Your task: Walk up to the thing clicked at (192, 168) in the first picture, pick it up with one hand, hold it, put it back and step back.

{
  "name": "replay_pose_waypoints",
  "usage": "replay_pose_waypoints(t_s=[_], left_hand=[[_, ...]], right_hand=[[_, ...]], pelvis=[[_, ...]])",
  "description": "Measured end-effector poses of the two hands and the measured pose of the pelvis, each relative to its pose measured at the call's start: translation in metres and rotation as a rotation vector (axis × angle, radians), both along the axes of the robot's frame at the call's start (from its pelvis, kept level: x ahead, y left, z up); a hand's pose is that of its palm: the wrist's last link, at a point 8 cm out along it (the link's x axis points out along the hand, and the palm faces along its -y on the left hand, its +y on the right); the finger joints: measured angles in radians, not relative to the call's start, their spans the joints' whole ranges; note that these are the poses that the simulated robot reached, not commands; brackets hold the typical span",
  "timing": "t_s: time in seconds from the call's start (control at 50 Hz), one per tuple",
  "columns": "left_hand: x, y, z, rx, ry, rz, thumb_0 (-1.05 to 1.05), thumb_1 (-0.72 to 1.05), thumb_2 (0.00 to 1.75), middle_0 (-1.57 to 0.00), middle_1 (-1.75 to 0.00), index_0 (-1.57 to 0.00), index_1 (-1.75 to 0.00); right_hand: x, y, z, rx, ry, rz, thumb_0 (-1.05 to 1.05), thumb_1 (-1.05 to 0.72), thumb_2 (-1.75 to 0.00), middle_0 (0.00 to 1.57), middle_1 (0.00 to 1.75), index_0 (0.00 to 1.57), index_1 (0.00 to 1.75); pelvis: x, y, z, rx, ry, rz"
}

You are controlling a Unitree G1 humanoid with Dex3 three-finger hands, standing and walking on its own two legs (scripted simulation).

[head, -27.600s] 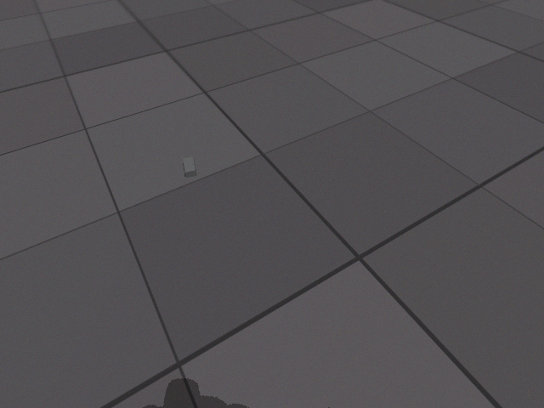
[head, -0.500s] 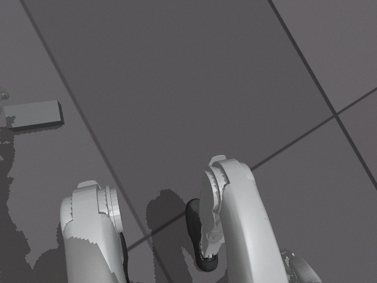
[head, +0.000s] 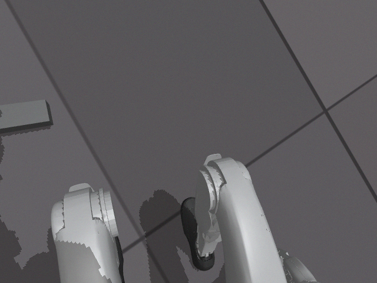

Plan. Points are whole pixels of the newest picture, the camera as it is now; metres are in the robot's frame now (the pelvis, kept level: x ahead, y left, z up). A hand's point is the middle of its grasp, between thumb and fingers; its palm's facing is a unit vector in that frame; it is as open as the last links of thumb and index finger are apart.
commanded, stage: rise first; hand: left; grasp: from above
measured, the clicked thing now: (22, 116) +0.51 +0.31 -0.30
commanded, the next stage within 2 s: approach in 1.12 s
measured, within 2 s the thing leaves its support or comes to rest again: neither
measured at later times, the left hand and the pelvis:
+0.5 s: hand out of the picture +0.46 +0.34 -0.18, palm faces -0.46 -0.09 -0.88, open 14.1 cm; pelvis +0.00 +0.00 +0.00, yaw -1 degrees
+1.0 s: hand out of the picture +0.46 +0.34 -0.18, palm faces -0.46 -0.09 -0.88, open 14.1 cm; pelvis +0.00 +0.00 +0.00, yaw -1 degrees
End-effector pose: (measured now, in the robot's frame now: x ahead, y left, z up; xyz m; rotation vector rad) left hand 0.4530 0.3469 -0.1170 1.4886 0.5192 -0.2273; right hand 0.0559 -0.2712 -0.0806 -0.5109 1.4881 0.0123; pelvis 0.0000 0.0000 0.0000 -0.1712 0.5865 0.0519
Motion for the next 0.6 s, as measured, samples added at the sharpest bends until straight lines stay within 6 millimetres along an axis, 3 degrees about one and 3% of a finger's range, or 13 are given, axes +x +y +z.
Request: replay_pose_waypoints(t_s=[0.6], left_hand=[[0.015,-0.007,-0.011,-0.005,0.003,-0.013,0.0,-0.53,1.02,-0.1,-1.01,-0.08,-1.01]], right_hand=[[-0.024,0.003,0.008,-0.008,0.04,-0.004,0.0,-0.9,-0.9,0.2,0.3,0.2,0.3]], pelvis=[[-0.002,0.0,-0.003,-0.014,-0.013,-0.011]])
